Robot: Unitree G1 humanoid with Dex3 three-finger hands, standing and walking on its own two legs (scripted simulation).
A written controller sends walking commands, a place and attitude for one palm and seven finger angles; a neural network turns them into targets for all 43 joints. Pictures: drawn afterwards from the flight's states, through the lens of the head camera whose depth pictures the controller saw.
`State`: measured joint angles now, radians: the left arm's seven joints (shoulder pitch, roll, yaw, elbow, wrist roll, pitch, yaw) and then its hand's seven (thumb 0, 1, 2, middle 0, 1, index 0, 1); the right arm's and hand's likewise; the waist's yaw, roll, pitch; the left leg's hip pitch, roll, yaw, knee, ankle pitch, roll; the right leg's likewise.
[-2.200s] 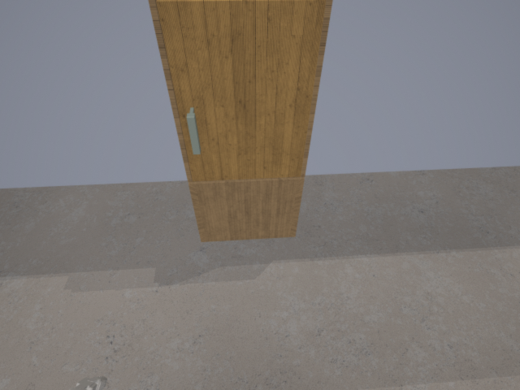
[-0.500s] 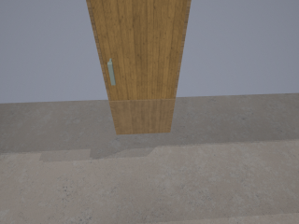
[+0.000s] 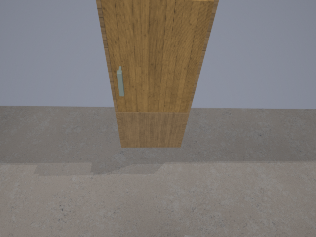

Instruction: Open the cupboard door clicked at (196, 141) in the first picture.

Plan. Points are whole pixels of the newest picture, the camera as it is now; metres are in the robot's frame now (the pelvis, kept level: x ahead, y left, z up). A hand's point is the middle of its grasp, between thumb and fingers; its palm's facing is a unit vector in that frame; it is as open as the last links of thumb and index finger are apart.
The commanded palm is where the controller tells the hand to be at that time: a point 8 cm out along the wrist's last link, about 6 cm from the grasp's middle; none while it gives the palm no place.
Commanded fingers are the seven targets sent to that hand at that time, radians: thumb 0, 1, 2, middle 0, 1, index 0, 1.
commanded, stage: take the last steps up to it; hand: left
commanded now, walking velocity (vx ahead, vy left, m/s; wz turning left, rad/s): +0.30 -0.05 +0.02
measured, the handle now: (121, 81) +0.79 +0.20 -0.11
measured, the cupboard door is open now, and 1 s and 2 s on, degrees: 0 0 0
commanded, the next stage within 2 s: come to a stop and stand still in 0.50 s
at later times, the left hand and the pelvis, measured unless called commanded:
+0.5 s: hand (122, 234) +0.17 +0.10 -0.18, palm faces +0.09 -0.98 -0.17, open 7.3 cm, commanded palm none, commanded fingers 0.00 0.90 0.90 -0.20 -0.30 -0.20 -0.30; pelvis +0.17 -0.06 +0.00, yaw +3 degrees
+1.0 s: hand (113, 206) +0.24 +0.15 -0.18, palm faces +0.10 -0.97 -0.22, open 7.4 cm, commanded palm none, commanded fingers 0.00 0.90 0.90 -0.20 -0.30 -0.20 -0.30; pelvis +0.23 -0.05 +0.00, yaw +1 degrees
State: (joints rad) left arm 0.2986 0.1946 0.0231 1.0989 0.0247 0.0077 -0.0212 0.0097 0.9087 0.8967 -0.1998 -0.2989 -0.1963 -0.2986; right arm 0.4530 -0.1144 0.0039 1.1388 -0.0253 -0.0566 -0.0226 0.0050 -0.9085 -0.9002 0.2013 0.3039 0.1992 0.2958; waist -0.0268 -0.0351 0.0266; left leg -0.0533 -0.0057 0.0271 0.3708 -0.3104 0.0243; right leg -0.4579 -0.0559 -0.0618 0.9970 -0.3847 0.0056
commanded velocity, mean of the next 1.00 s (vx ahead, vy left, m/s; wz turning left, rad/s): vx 0.05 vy -0.04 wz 0.02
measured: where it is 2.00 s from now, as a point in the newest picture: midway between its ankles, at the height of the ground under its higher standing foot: outside the picture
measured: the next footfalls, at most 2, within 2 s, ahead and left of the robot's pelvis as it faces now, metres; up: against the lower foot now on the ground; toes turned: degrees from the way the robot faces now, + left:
right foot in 0.20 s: +0.21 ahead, -0.15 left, +0.00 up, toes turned -7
left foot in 0.66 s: +0.32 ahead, +0.06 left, +0.00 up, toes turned +11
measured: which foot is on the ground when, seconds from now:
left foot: down 0.00-0.22, up 0.24-0.64, down 0.66-1.00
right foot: up 0.00-0.18, down 0.20-0.68, up 0.70-1.00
